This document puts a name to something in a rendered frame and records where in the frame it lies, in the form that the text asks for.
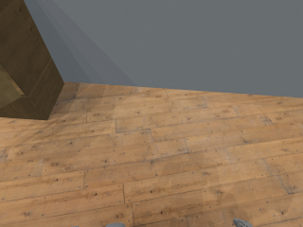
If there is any cupboard door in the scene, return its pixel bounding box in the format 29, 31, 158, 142
0, 70, 22, 109

